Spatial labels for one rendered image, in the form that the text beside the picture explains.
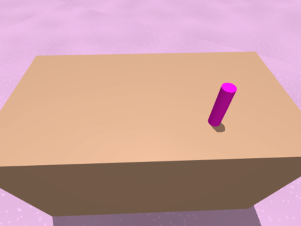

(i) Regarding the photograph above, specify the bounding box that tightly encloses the can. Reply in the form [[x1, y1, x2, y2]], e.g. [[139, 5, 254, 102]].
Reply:
[[208, 83, 237, 127]]

